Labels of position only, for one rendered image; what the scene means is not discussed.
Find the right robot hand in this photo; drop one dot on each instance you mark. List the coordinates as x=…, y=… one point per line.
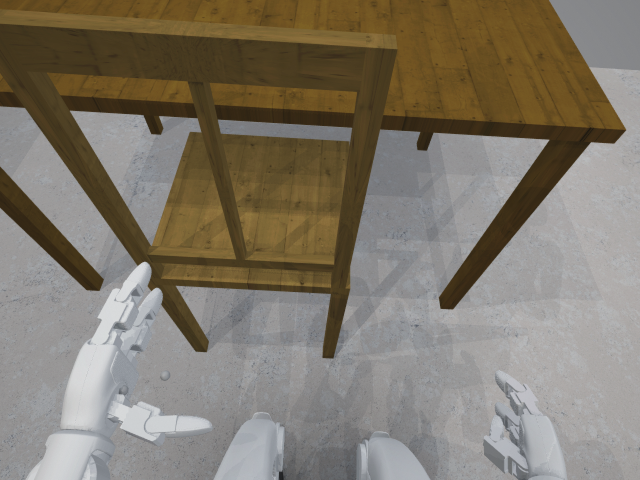
x=534, y=448

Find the robot thigh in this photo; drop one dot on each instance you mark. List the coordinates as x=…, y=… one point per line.
x=387, y=459
x=255, y=453

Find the table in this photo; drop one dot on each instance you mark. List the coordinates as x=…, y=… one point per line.
x=504, y=68

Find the left robot hand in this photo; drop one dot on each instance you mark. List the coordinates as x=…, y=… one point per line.
x=107, y=361

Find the chair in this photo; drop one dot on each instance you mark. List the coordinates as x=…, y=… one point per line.
x=244, y=212

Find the robot left thigh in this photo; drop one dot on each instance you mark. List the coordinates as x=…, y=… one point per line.
x=255, y=453

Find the robot left forearm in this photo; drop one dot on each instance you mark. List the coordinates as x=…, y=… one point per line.
x=75, y=455

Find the robot right thigh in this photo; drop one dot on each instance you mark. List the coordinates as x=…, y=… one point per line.
x=387, y=459

